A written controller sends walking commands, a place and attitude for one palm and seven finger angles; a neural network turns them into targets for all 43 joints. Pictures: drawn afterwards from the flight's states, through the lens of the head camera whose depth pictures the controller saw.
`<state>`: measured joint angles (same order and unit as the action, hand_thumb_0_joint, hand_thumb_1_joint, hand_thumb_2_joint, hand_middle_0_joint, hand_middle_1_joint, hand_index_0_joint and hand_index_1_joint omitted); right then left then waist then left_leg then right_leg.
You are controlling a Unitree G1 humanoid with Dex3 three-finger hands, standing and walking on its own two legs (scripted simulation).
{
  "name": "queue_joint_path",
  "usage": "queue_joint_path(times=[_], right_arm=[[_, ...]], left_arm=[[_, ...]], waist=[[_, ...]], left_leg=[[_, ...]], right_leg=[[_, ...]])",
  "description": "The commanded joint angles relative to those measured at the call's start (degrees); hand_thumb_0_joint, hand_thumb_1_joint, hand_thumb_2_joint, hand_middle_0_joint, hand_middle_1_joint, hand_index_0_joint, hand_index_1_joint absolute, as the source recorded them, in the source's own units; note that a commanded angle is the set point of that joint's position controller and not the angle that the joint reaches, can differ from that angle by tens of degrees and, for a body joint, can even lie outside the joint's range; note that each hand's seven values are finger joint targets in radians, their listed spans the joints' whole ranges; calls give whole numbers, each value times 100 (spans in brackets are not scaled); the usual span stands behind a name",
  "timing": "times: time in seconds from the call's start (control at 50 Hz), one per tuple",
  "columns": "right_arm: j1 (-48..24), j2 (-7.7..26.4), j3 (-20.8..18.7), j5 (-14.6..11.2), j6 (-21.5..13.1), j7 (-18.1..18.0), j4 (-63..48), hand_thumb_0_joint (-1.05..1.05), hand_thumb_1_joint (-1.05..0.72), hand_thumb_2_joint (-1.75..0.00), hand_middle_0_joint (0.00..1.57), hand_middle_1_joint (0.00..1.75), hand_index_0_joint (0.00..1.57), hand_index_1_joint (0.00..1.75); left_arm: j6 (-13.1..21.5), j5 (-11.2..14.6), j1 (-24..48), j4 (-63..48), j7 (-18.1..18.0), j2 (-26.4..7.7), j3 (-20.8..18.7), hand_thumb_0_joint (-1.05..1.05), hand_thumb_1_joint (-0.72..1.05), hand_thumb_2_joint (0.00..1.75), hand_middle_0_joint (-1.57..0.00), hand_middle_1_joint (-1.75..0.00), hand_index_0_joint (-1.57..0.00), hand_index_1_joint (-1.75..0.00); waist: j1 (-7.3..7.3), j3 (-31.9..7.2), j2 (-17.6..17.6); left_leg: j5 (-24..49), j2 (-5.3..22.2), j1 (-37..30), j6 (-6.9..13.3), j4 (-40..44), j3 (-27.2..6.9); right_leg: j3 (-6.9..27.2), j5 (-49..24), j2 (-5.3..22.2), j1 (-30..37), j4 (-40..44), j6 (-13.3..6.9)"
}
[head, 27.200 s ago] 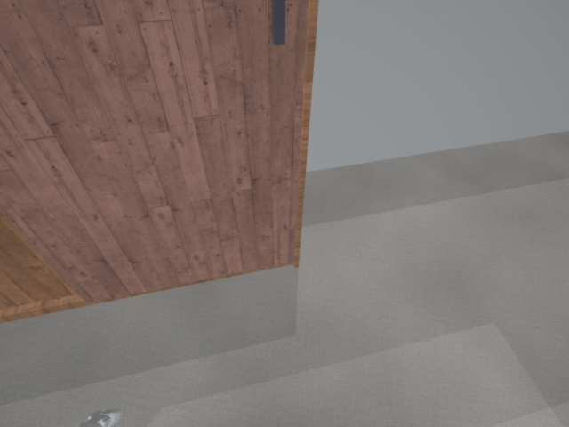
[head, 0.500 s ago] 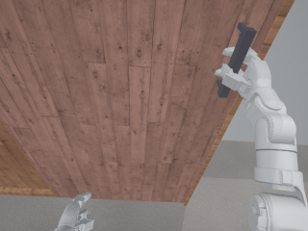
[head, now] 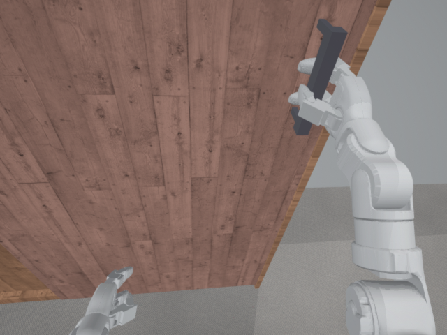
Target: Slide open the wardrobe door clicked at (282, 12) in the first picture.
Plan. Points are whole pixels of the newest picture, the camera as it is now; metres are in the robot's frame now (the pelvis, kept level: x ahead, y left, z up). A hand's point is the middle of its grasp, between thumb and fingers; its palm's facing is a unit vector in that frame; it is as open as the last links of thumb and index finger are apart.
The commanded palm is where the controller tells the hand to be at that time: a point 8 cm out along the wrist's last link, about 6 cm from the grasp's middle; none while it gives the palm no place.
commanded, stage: tug the door sideways, standing still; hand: right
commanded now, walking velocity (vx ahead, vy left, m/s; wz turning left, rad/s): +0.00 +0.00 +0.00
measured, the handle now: (311, 81) +0.45 -0.11 +0.27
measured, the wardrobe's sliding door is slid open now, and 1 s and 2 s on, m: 0.00 0.05 0.29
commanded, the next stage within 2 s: step sideways, sliding the door along in 0.30 s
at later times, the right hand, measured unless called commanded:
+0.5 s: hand (291, 108) +0.39 -0.07 +0.25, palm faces -0.06 +0.99 -0.09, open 6.1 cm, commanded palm +0.37 -0.11 +0.26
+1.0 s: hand (266, 106) +0.40 -0.04 +0.24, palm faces +0.07 +1.00 -0.05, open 6.0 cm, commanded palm +0.38 -0.03 +0.24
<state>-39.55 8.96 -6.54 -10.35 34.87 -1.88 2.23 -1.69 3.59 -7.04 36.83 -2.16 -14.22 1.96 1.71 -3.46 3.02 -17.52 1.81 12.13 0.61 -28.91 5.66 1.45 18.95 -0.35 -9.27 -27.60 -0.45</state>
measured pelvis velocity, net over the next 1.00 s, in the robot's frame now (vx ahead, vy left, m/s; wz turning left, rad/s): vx -0.04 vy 0.08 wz -0.04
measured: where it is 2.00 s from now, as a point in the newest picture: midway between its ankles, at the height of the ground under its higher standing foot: outside the picture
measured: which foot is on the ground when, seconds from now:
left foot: down 0.00-0.50, up 0.52-0.72, down 0.74-1.00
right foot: down 0.00-0.74, up 0.76-0.98, down 1.00-1.00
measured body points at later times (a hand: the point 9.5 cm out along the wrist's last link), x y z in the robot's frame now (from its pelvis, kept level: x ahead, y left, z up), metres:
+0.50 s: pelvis -0.04 -0.01 +0.00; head -0.04 +0.00 +0.45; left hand +0.12 +0.20 -0.11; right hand +0.39 -0.12 +0.26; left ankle -0.04 +0.11 -0.74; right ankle -0.06 -0.12 -0.74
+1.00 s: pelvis -0.04 +0.08 -0.01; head +0.04 +0.06 +0.43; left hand +0.16 +0.32 -0.11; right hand +0.39 -0.09 +0.25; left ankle -0.02 +0.14 -0.74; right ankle +0.00 -0.03 -0.74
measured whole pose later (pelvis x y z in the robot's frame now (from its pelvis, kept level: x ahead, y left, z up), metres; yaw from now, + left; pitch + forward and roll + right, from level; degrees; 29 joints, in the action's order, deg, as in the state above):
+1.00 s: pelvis -0.04 +0.08 -0.01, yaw -3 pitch -2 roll +0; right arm -51.5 11.1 0.1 -4.7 -3.4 -7.9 17.1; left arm -2.4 2.6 -4.4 35.3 -1.8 -13.4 -2.9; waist 2.9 13.0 -1.7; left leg -18.0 -1.6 16.4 4.6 -37.3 7.6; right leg -7.1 11.2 2.8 -16.9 -32.3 -1.4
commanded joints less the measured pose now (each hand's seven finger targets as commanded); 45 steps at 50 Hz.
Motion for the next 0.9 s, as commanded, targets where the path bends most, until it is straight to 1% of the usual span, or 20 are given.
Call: queue_joint_path(times=[0.0,0.06,0.14,0.32,0.38,0.4,0.42,0.46,0.5,0.54,0.58,0.62,0.68,0.7,0.72,0.74,0.76,0.78,0.82,0.88], right_arm=[[-3201,-126,772,-154,-646,284,-1083,0,-90,-90,45,140,45,140],[-3681,-377,991,-165,-852,291,-902,0,-90,-90,45,140,45,140],[-3889,-652,1245,-134,-985,303,-673,0,-90,-90,45,140,45,140],[-4719,-1107,1590,-116,-1368,80,-2,0,-90,-90,45,140,45,140],[-4791,-1105,1508,-124,-1405,7,690,0,-90,-90,45,140,45,140],[-4674,1712,-78,351,-2449,-323,283,0,-90,-90,45,140,45,140],[-4146,812,427,426,-2876,-350,820,0,-90,-90,45,140,45,140],[-3996,268,744,343,-3342,-315,1008,0,-90,-90,45,140,45,140],[-4366,331,786,332,-3689,-292,811,0,-90,-90,45,140,45,140],[-4528,350,831,334,-3836,-274,716,0,-90,-90,45,140,45,140],[-4655,689,592,302,-4009,-297,300,0,-90,-90,45,140,45,140],[-4534,651,585,358,-4118,-282,191,0,-90,-90,45,140,45,140],[-4342,724,592,486,-4204,-182,174,0,-90,-90,45,140,45,140],[-4368,540,757,511,-4269,-125,92,0,-90,-90,45,140,45,140],[-4436,591,772,582,-4323,-122,-3,0,-90,-90,45,140,45,140],[-4444,722,695,613,-4344,-157,41,0,-90,-90,45,140,45,140],[-4489,670,813,655,-4351,-135,121,0,-90,-90,45,140,45,140],[-4300,740,755,634,-4298,-148,61,0,-90,-90,45,140,45,140],[-4494,303,1069,641,-4470,-202,-263,0,-90,-90,45,140,45,140],[-4564,-284,1603,687,-4671,-227,-503,0,-90,-90,45,140,45,140]], left_arm=[[310,-3,612,-820,24,-433,-155,0,90,90,-20,-30,-20,-30],[336,-19,688,-790,32,-400,-127,0,90,90,-20,-30,-20,-30],[325,-37,594,-764,69,-376,-123,0,90,90,-20,-30,-20,-30],[456,-62,507,-603,136,-350,-122,0,90,90,-20,-30,-20,-30],[442,-61,361,-434,115,-407,-159,0,90,90,-20,-30,-20,-30],[332,-162,338,-544,-13,-633,-192,0,90,90,-20,-30,-20,-30],[276,-192,421,-494,-55,-478,-181,0,90,90,-20,-30,-20,-30],[287,-184,431,-549,-96,-456,-222,0,90,90,-20,-30,-20,-30],[273,-175,548,-601,-183,-467,-295,0,90,90,-20,-30,-20,-30],[272,-177,470,-613,-188,-378,-330,0,90,90,-20,-30,-20,-30],[242,-159,330,-596,-189,-432,-415,0,90,90,-20,-30,-20,-30],[209,-145,291,-627,-125,-419,-419,0,90,90,-20,-30,-20,-30],[182,-69,48,-726,-49,-457,-473,0,90,90,-20,-30,-20,-30],[195,-23,97,-789,-19,-394,-448,0,90,90,-20,-30,-20,-30],[212,36,136,-825,4,-328,-468,0,90,90,-20,-30,-20,-30],[227,32,392,-913,-25,-171,-468,0,90,90,-20,-30,-20,-30],[307,47,472,-826,-28,-202,-546,0,90,90,-20,-30,-20,-30],[316,60,520,-770,-28,-307,-652,0,90,90,-20,-30,-20,-30],[341,-72,608,-717,-24,-122,-505,0,90,90,-20,-30,-20,-30],[243,-122,749,-794,17,-7,-457,0,90,90,-20,-30,-20,-30]], waist=[[-433,-2151,-408],[-495,-2009,-500],[-503,-2146,-133],[-599,-2129,-11],[-660,-1921,-393],[-214,-1204,-546],[-288,-1018,-727],[-296,-955,-250],[-338,-925,510],[-380,-827,662],[-371,-1101,369],[-339,-1387,548],[-384,-1816,478],[-383,-1959,215],[-403,-2118,-635],[-306,-1999,-1746],[-186,-1612,-1736],[-147,-1420,-1719],[-166,-1002,-973],[-288,-1183,-889]], left_leg=[[3765,-30,-586,115,-164,-158],[3312,-44,-471,144,-121,-167],[3568,-23,-357,151,-271,-152],[2561,-48,36,214,-196,-145],[2309,-80,158,196,-146,-116],[1308,180,-308,-52,100,-337],[947,183,-376,-38,68,-280],[333,18,-18,7,-339,-189],[-415,-208,827,36,-1424,-206],[-1149,-125,1679,87,-2419,-524],[-1310,-34,2040,133,-2252,-673],[-1098,-64,1644,170,-1318,-606],[506,-372,-55,114,503,-98],[1593,-270,-1128,179,905,-152],[3078,405,-2228,473,774,-793],[5006,1350,-3005,1035,461,-1857],[5387,1710,-2694,1259,457,-2045],[5007,1767,-2334,1300,479,-2354],[4776,1458,-1942,1227,316,-1794],[4447,1101,-1861,1078,-5,-1087]], right_leg=[[108,-4065,59,1079,-230,-196],[151,-3479,49,1029,-140,-186],[215,-4236,90,1212,-302,-179],[431,-3524,164,1278,-128,-11],[460,-3219,188,1074,-75,26],[589,-2260,594,-47,110,-331],[596,-1399,610,-221,341,-346],[957,-400,905,-164,634,-469],[1969,131,1578,284,982,-892],[2593,-554,2134,877,1033,-1361],[2391,-2465,2272,1759,402,-1427],[1511,-3967,2101,2108,-341,-1125],[383,-4216,1465,1639,-1157,-478],[31,-3889,1211,858,-1622,-327],[-454,-2810,779,-251,-2492,-154],[-464,214,247,-1710,-3313,55],[-76,1407,110,-2081,-3809,131],[148,1419,271,-2000,-4162,124],[-89,1246,351,-1816,-3454,117],[-539,264,364,-1185,-1422,143]])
